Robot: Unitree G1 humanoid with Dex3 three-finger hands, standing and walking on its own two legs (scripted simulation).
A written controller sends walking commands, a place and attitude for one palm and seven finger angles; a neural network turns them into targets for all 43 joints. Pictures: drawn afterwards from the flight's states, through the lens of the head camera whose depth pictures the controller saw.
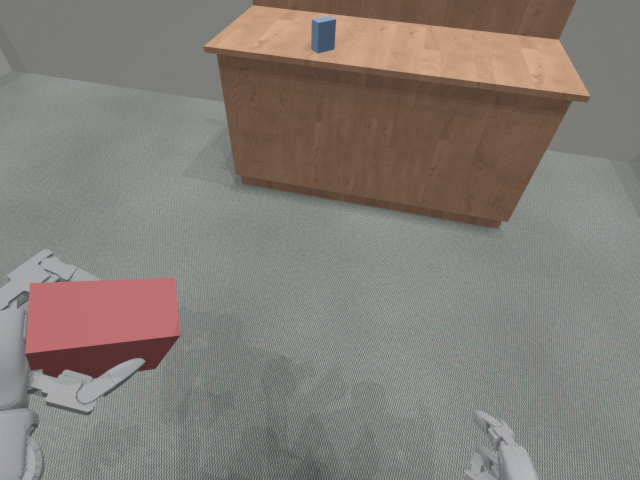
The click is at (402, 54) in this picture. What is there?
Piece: table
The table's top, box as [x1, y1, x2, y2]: [204, 5, 590, 102]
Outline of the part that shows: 204,46 204,51 206,52 586,102 590,96 559,41 555,39 253,5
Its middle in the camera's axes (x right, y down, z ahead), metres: +0.28 -0.76 +1.51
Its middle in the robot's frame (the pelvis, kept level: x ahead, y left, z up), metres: +1.65 -0.18 -0.08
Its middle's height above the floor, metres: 0.69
